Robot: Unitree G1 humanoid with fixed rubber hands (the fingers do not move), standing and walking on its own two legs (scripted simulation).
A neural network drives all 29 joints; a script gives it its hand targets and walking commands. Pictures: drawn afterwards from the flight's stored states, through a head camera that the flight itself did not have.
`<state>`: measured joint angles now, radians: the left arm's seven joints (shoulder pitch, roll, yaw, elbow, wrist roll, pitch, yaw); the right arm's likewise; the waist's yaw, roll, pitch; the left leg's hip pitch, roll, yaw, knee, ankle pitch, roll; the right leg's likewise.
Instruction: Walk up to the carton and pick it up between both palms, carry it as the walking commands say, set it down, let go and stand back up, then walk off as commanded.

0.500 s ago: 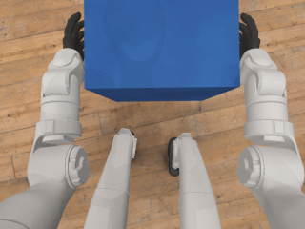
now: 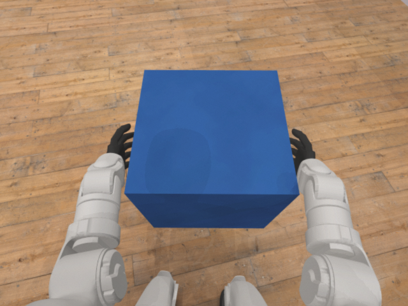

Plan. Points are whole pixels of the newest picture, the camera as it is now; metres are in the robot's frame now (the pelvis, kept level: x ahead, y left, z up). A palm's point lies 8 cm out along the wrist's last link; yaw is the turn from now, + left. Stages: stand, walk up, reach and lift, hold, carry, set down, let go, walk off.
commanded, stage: reach and lift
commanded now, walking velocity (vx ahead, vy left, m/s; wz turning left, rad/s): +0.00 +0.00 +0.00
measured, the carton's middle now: (209, 156) +0.44 +0.00 -0.06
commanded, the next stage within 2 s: hold in 1.76 s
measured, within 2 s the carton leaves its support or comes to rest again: neither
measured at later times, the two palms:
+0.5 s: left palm (103, 158) +0.35 +0.20 +0.07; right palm (318, 160) +0.37 -0.19 +0.08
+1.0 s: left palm (93, 157) +0.34 +0.20 +0.10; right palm (328, 163) +0.34 -0.19 +0.11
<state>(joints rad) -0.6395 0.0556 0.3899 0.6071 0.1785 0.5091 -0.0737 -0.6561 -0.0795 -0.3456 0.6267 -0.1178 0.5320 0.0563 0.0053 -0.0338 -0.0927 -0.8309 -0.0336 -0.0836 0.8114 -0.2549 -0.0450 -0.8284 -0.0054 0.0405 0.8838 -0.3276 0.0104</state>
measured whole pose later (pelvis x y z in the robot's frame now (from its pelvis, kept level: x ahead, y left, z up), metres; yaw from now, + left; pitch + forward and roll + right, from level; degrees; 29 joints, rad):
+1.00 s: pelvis +0.05 +0.00 +0.05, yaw -1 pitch -2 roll +1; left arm -0.29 -0.01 0.36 0.30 0.20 0.76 -0.13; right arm -0.33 0.00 -0.24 0.36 -0.19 0.74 0.10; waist 0.00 -0.03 -0.10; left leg -0.19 -0.01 -0.08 0.38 -0.16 -0.04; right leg -0.20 -0.01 0.04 0.47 -0.24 0.00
